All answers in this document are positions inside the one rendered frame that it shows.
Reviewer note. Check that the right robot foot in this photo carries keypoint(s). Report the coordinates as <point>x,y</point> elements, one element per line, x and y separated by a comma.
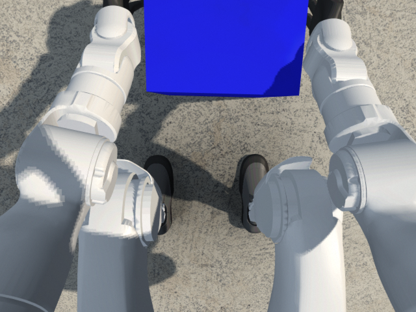
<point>252,170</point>

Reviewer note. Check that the left robot forearm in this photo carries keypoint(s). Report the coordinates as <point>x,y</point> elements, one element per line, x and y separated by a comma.
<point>99,86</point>

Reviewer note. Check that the carton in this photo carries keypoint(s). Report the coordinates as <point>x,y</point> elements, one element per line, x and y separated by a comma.
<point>224,48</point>

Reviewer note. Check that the right robot hand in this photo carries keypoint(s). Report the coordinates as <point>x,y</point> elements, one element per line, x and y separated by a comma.
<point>323,10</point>

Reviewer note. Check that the right robot forearm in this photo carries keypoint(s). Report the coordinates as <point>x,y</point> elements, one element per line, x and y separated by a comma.
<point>346,98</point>

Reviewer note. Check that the robot right upper arm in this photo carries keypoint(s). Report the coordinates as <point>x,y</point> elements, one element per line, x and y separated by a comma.
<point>376,182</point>

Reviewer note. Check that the robot left upper arm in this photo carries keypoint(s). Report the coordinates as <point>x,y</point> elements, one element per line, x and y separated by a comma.
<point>62,173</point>

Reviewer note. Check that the left robot hand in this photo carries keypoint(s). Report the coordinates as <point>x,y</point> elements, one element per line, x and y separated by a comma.
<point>132,6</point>

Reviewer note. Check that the robot left thigh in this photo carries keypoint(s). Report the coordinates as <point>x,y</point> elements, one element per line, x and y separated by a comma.
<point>112,273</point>

